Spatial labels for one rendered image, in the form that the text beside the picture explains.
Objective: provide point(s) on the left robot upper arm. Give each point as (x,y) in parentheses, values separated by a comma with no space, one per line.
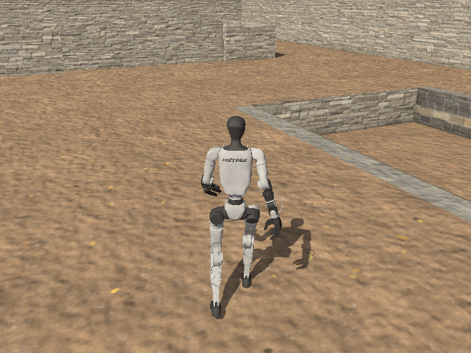
(210,162)

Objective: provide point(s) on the right robot upper arm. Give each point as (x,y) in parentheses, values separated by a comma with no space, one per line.
(259,157)

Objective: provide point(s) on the robot left thigh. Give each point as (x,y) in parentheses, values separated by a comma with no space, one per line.
(216,229)

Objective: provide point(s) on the robot left hand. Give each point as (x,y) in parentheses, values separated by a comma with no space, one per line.
(214,188)

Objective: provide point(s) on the robot left foot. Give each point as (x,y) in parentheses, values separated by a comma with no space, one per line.
(216,311)

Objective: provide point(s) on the robot left forearm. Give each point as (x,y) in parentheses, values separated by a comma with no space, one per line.
(206,187)

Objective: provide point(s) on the robot right forearm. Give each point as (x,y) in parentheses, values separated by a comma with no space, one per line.
(270,201)

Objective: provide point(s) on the robot right hand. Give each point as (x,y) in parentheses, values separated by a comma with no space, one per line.
(277,223)

